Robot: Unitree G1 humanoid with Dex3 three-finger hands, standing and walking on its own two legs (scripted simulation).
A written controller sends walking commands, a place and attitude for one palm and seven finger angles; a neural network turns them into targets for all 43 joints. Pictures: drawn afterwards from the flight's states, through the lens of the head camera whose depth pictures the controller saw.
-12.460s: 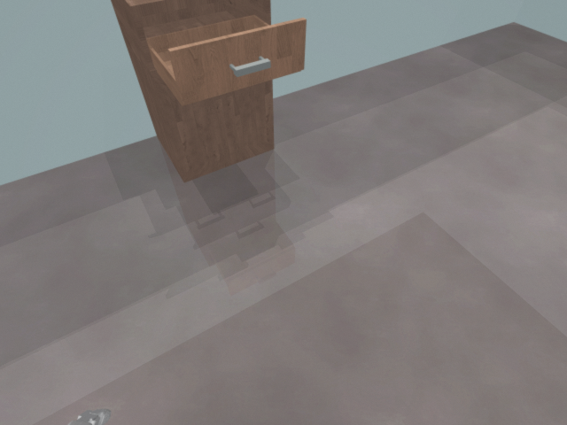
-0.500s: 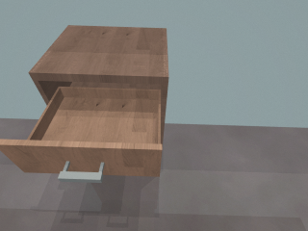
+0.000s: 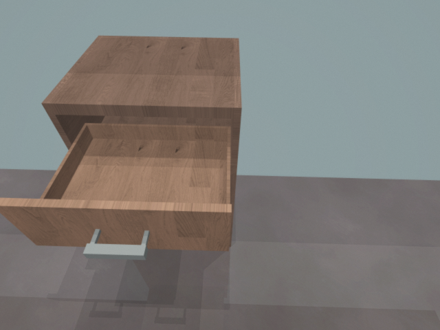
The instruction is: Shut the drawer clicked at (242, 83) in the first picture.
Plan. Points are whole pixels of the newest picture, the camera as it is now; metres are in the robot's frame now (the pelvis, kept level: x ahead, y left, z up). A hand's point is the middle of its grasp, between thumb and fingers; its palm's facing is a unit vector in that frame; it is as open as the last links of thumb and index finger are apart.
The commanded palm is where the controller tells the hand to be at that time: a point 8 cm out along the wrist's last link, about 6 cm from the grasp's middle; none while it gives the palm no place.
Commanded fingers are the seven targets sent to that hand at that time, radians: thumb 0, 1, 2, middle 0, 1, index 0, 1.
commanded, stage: come to a stop and stand still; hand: left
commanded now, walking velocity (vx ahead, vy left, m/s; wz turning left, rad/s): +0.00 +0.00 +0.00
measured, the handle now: (119, 242) +0.30 +0.25 -0.07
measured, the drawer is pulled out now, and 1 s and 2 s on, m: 0.30 0.30 0.30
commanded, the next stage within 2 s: look again from close up in 0.22 s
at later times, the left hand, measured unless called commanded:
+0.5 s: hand out of the picture -0.01 +0.15 -0.17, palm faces +0.00 -0.98 -0.20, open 7.3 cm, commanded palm none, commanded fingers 0.00 0.90 0.90 -0.20 -0.30 -0.20 -0.30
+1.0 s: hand out of the picture -0.03 +0.12 -0.17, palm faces +0.01 -0.99 -0.17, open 7.4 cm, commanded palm none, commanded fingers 0.00 0.90 0.90 -0.20 -0.30 -0.20 -0.30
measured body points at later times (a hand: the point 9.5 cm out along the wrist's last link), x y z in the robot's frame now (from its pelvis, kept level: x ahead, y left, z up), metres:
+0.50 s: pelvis -0.01 -0.02 +0.01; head -0.01 -0.02 +0.46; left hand -0.01 +0.20 -0.15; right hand -0.02 -0.23 -0.16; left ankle -0.03 +0.07 -0.73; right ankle -0.02 -0.13 -0.73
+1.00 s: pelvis -0.01 -0.04 +0.01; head +0.00 -0.04 +0.46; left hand -0.03 +0.17 -0.15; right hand -0.04 -0.24 -0.16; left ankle -0.03 +0.07 -0.73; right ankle -0.02 -0.13 -0.73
